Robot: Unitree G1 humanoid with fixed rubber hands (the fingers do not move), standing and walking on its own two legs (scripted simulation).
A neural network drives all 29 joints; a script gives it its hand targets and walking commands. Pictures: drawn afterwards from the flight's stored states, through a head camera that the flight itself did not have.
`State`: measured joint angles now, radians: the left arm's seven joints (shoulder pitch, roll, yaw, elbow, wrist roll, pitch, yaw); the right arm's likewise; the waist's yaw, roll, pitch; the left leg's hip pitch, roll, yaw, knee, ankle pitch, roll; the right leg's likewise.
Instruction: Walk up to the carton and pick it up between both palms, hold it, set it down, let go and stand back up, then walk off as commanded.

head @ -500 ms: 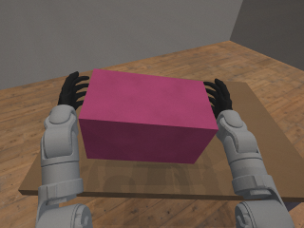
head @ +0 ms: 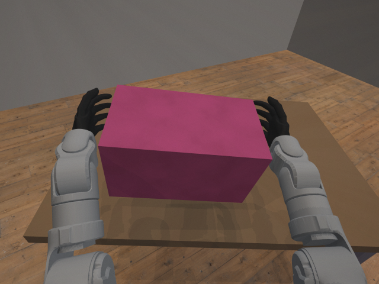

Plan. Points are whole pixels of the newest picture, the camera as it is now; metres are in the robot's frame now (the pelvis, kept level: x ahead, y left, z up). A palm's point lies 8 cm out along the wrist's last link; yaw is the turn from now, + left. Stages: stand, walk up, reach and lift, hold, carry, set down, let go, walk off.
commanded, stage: hold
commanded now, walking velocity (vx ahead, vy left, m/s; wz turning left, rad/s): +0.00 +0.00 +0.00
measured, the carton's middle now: (182, 146) +0.37 +0.00 +0.14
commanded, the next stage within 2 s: none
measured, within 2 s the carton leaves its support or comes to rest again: neither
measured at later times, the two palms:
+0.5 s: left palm (84, 132) +0.35 +0.19 +0.19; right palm (276, 135) +0.35 -0.19 +0.19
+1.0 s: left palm (84, 130) +0.35 +0.19 +0.19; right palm (277, 134) +0.35 -0.19 +0.19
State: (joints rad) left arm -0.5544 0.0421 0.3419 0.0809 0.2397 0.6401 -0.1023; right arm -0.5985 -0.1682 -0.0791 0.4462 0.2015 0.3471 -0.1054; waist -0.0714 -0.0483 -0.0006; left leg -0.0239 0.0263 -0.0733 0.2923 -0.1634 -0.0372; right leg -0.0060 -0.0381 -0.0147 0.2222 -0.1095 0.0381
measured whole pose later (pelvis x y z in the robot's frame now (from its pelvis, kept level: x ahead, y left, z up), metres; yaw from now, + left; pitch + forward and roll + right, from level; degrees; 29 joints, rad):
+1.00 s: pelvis +0.00 +0.00 +0.00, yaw +0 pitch -6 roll -1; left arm -0.54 0.04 0.35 0.06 0.23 0.64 -0.11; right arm -0.59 -0.17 -0.06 0.42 0.21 0.36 -0.12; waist -0.07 -0.05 0.00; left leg -0.02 0.03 -0.07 0.30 -0.17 -0.04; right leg 0.00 -0.04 -0.01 0.23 -0.11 0.04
